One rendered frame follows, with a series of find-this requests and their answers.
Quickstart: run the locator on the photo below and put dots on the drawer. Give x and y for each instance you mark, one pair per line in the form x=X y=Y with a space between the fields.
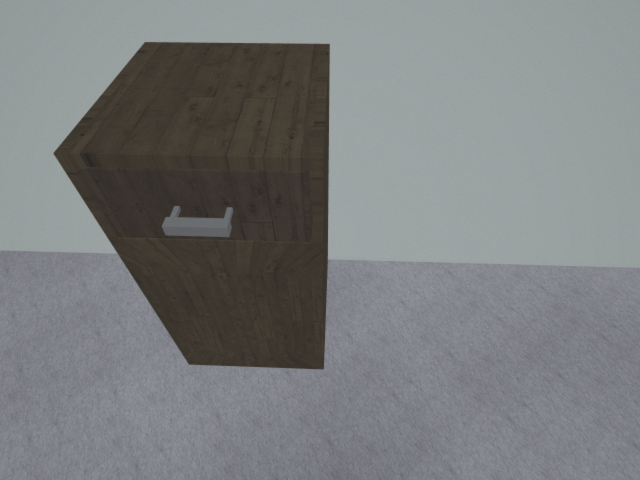
x=268 y=205

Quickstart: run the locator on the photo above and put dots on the handle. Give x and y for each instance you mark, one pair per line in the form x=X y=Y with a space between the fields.
x=187 y=226

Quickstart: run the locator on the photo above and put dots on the cabinet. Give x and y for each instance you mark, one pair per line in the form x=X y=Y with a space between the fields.
x=235 y=106

